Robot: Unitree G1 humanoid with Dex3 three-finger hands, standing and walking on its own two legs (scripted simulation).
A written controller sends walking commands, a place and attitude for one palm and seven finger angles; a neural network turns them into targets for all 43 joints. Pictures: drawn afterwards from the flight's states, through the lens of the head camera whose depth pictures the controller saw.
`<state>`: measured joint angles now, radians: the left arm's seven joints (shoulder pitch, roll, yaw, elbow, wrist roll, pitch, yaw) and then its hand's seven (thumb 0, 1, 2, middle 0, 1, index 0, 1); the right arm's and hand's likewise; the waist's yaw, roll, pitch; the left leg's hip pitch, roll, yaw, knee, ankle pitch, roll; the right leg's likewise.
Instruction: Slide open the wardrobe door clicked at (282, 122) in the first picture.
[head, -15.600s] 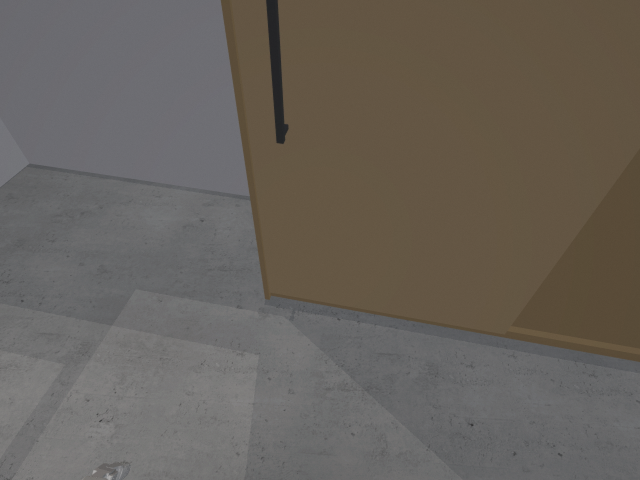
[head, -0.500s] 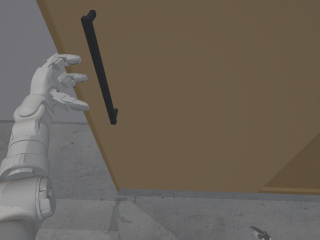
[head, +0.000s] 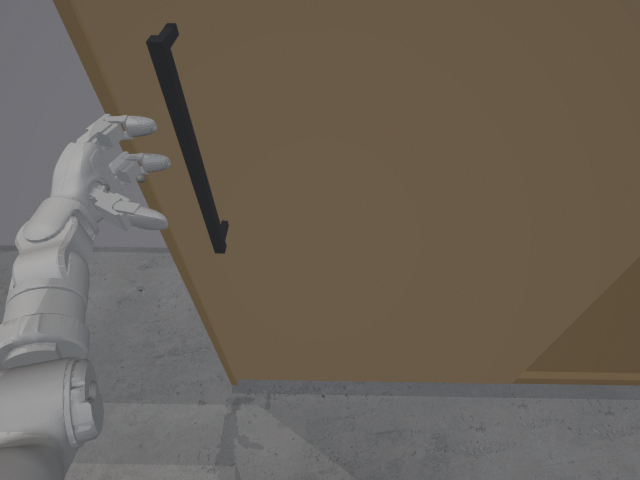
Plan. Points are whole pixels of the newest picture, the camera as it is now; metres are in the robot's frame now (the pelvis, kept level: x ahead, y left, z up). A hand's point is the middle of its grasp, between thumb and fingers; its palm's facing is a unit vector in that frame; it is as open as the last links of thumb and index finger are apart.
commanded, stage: feel for the door with the fingertips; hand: left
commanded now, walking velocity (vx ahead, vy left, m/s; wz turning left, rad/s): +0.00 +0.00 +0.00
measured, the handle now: (199, 160) +0.49 +0.17 +0.15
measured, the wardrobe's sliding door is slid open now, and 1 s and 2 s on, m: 0.00 0.00 0.00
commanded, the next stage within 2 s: slide the fingers in behind the handle in 0.84 s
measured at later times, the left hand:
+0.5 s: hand (153, 174) +0.43 +0.20 +0.18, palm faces +0.00 -1.00 +0.01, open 14.0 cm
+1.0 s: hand (166, 159) +0.45 +0.19 +0.18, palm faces +0.00 -1.00 -0.01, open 13.7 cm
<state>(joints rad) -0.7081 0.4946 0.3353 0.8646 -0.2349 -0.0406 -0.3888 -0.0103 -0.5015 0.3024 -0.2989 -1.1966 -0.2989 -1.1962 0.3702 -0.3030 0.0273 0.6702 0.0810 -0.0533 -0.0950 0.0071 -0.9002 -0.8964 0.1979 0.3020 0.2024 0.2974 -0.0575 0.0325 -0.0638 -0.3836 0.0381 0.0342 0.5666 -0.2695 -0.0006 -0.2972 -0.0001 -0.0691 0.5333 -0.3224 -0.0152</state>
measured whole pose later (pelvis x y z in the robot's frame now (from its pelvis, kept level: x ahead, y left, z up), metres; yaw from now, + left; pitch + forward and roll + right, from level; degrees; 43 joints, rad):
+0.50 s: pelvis +0.00 +0.00 +0.00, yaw +0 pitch +4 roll -1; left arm -0.73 0.42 0.30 0.81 -0.20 0.00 -0.27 -0.01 -0.50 0.30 -0.30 -1.20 -0.30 -1.20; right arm 0.30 -0.27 0.04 0.65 0.07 -0.05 -0.09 0.01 -0.90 -0.90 0.20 0.30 0.20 0.30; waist -0.04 0.03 -0.05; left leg -0.37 0.03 0.03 0.56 -0.26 0.00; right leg -0.28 -0.01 -0.07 0.53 -0.32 -0.01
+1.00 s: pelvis -0.01 +0.00 +0.00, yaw +0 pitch +6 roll -1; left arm -0.87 0.47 0.31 1.01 -0.17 -0.09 -0.27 -0.01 -0.50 0.30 -0.36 -1.23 -0.34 -1.23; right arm 0.38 -0.29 0.03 0.69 0.06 -0.05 -0.08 0.01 -0.90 -0.90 0.20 0.30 0.20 0.30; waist -0.08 0.03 -0.05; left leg -0.43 0.04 0.03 0.58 -0.25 0.00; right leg -0.34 0.00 -0.07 0.55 -0.31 -0.02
